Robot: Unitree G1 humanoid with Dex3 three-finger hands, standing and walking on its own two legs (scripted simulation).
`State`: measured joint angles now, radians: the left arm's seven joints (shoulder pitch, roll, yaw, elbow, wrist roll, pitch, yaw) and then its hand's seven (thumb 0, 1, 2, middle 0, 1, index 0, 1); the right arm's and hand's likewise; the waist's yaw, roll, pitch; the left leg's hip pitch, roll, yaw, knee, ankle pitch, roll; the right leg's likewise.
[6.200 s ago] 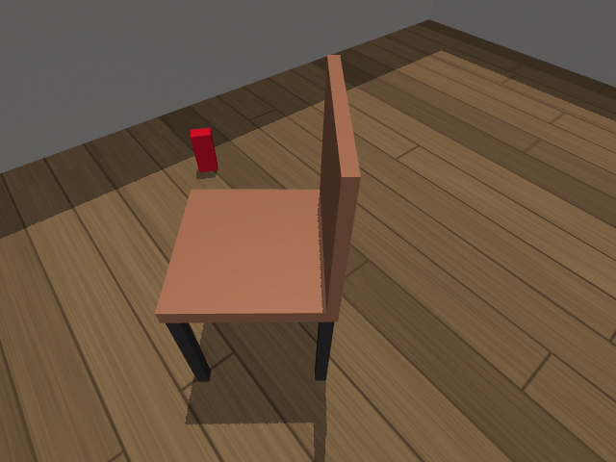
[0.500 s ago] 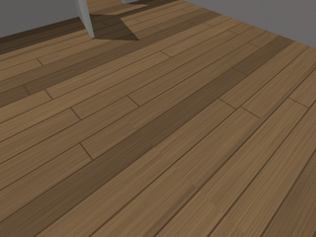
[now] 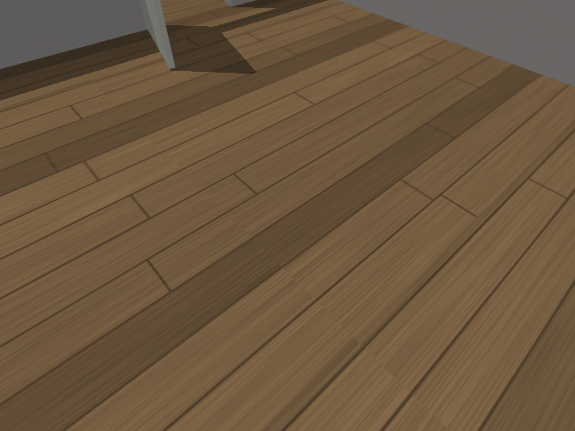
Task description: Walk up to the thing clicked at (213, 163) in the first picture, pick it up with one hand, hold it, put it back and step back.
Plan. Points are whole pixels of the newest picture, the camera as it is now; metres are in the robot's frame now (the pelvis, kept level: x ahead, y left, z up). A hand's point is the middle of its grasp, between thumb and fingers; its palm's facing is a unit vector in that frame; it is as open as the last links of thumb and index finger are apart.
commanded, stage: stand
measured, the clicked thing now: out of the picture -0.54 +1.53 -0.67
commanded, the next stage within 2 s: walk up in 0.66 s
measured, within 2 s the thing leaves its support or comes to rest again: neither
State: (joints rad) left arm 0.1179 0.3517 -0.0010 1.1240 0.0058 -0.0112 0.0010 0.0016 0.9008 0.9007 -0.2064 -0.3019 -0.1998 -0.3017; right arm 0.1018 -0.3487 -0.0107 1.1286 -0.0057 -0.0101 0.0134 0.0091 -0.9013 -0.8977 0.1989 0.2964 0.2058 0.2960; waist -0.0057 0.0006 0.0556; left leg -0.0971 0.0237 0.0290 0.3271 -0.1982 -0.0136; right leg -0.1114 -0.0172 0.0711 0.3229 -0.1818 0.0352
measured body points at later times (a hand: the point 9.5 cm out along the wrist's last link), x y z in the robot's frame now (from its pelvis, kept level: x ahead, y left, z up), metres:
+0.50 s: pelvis +0.00 +0.00 +0.00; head +0.01 +0.00 +0.45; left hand +0.07 +0.30 -0.13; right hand +0.07 -0.30 -0.13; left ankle -0.01 +0.13 -0.75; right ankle +0.00 -0.14 -0.75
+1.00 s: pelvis +0.07 -0.04 -0.02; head +0.07 -0.07 +0.43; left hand +0.12 +0.29 -0.12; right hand +0.09 -0.37 -0.15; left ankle +0.00 +0.10 -0.70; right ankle +0.07 -0.15 -0.75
